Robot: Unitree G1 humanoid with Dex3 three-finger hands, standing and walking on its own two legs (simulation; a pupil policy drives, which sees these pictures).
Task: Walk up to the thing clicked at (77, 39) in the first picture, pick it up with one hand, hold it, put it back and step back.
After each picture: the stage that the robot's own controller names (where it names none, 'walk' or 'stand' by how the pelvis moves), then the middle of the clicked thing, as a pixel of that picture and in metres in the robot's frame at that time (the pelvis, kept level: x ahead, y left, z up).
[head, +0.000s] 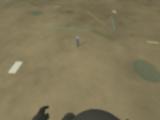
stand; (77, 41) +1.57 +0.27 -0.65
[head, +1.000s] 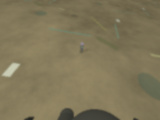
walk; (81, 48) +1.44 +0.10 -0.63
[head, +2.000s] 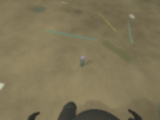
walk; (82, 61) +0.88 +0.11 -0.63
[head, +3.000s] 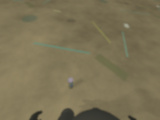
walk; (70, 83) +0.53 +0.18 -0.64
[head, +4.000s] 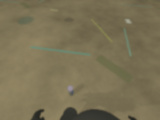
stand; (70, 91) +0.39 +0.19 -0.64
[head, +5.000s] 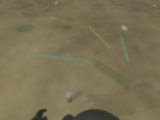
stand; (69, 97) +0.37 +0.21 -0.66
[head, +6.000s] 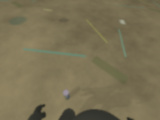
stand; (66, 95) +0.34 +0.22 -0.65
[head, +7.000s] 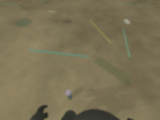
stand; (69, 95) +0.34 +0.22 -0.65
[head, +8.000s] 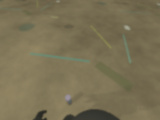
stand; (68, 100) +0.32 +0.21 -0.66
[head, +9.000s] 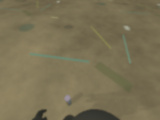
stand; (68, 100) +0.32 +0.22 -0.66
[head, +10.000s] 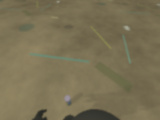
stand; (68, 100) +0.32 +0.22 -0.66
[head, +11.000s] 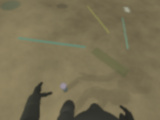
go down; (64, 88) +0.34 +0.22 -0.60
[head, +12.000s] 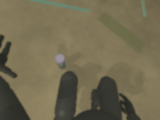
go down; (61, 62) +0.41 +0.25 -0.26
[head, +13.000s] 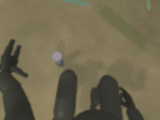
close in; (59, 60) +0.40 +0.25 -0.25
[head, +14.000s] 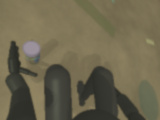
close in; (33, 55) +0.39 +0.29 -0.16
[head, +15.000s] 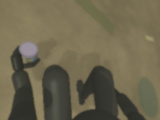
close; (31, 55) +0.38 +0.29 -0.16
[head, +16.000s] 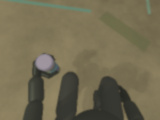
lift; (51, 66) +0.32 +0.26 -0.02
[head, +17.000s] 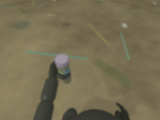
hold; (64, 71) +0.33 +0.16 +0.07
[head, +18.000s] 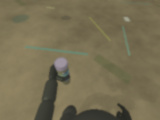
hold; (64, 73) +0.33 +0.17 +0.02
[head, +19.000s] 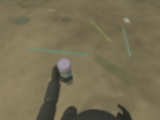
crouch; (66, 74) +0.32 +0.15 +0.02
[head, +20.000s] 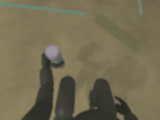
crouch; (57, 59) +0.40 +0.21 -0.08
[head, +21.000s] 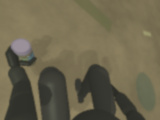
lower; (26, 55) +0.40 +0.29 -0.16
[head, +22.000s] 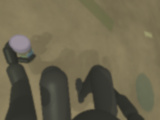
lower; (25, 51) +0.40 +0.30 -0.16
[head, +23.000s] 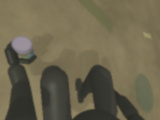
lower; (26, 52) +0.39 +0.30 -0.16
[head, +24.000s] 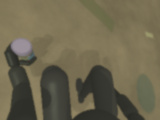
lower; (26, 54) +0.38 +0.30 -0.16
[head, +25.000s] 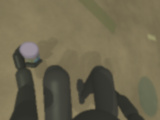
loosen; (32, 56) +0.37 +0.28 -0.16
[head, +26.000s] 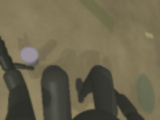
withdraw; (31, 58) +0.36 +0.28 -0.16
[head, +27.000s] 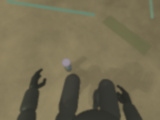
walk; (67, 66) +0.41 +0.22 -0.33
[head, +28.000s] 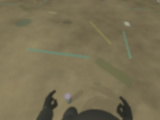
stand; (68, 98) +0.32 +0.19 -0.59
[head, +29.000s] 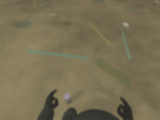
stand; (67, 99) +0.33 +0.20 -0.60
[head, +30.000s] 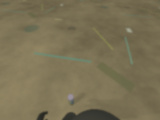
stand; (71, 100) +0.35 +0.19 -0.65
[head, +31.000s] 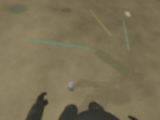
walk; (71, 87) +0.39 +0.15 -0.64
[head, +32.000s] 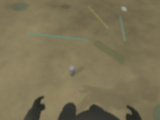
walk; (72, 71) +0.60 +0.20 -0.64
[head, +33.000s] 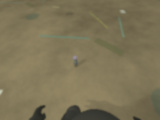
stand; (75, 61) +0.89 +0.27 -0.64
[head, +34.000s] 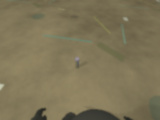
stand; (77, 63) +0.93 +0.21 -0.65
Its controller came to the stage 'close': yes
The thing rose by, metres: 0.67
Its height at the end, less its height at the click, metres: +0.00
